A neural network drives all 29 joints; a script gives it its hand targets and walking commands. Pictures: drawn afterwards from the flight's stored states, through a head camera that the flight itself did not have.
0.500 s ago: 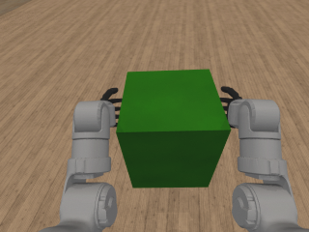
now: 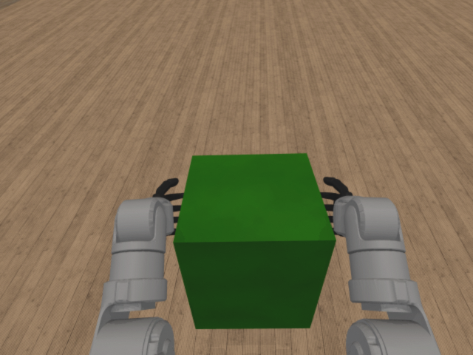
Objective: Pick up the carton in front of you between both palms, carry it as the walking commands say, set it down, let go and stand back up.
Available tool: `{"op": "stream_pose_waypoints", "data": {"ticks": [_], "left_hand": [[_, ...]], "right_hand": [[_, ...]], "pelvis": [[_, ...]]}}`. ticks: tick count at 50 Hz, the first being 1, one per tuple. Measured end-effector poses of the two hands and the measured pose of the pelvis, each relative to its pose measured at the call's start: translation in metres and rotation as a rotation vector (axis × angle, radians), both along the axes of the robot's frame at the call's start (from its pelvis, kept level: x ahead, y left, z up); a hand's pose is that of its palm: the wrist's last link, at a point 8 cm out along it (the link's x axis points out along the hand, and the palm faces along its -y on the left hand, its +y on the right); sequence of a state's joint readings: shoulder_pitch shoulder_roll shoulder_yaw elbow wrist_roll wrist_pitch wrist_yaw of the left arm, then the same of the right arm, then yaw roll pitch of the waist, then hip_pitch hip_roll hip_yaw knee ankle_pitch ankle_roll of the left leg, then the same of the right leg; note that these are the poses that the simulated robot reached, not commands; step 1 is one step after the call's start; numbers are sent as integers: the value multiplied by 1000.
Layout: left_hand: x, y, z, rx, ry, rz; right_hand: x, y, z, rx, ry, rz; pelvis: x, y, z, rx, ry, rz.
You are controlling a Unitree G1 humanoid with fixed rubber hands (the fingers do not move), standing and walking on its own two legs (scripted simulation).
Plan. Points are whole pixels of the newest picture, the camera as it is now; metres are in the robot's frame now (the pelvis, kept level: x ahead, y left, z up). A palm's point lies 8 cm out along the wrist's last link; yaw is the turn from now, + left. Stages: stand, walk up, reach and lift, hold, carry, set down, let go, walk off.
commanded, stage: carry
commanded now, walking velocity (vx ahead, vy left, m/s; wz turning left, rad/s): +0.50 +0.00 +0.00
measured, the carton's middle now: (250, 241) +0.34 +0.01 +0.02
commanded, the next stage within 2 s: none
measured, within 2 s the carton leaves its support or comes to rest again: neither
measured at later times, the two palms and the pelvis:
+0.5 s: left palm (198, 132) +0.56 +0.12 +0.10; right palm (333, 129) +0.58 -0.18 +0.10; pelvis +0.31 -0.04 +0.00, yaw +3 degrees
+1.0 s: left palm (193, 79) +0.88 +0.17 +0.06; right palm (290, 77) +0.88 -0.13 +0.07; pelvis +0.62 +0.02 +0.00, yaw -1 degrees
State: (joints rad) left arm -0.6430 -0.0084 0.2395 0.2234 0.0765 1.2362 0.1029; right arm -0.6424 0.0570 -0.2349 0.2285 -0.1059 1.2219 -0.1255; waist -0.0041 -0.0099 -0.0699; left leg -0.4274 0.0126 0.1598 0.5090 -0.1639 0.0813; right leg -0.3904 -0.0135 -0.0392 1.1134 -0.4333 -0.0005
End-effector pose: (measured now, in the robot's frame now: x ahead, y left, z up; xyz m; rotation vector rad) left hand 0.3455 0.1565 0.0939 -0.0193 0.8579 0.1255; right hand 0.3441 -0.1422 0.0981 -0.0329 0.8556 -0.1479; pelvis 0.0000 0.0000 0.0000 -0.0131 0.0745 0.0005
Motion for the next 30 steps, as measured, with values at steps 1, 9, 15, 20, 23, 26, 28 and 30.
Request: {"op": "stream_pose_waypoints", "data": {"ticks": [1, 9, 15, 20, 23, 26, 28, 30], "left_hand": [[7, 0, -5, -2, 15, -3], [61, -6, -15, -61, -49, 36], [117, -20, 0, -31, -168, 43], [178, -37, 6, 9, -219, 47], [202, -40, 5, 10, -168, 68], [226, -40, 9, 14, -137, 87], [244, -39, 13, 16, -134, 95], [265, -38, 17, 16, -141, 98]], "right_hand": [[4, 0, -6, 3, 15, -10], [53, -4, -12, 72, -55, -81], [118, -19, 0, 67, -170, -35], [183, -36, -5, 95, -220, -15], [213, -39, -4, 95, -168, 3], [244, -38, 0, 93, -137, 25], [265, -37, 4, 92, -134, 34], [287, -36, 9, 90, -140, 39]], "pelvis": [[10, 2, 4, -4, 2, -3], [100, 2, 19, -19, 16, -4], [187, -14, 10, -2, 4, -2], [261, -33, -9, -9, -17, 24], [292, -41, -2, 3, -20, 44], [323, -45, 8, 13, -19, 48], [344, -46, 12, 18, -18, 46], [366, -45, 16, 22, -16, 43]]}}
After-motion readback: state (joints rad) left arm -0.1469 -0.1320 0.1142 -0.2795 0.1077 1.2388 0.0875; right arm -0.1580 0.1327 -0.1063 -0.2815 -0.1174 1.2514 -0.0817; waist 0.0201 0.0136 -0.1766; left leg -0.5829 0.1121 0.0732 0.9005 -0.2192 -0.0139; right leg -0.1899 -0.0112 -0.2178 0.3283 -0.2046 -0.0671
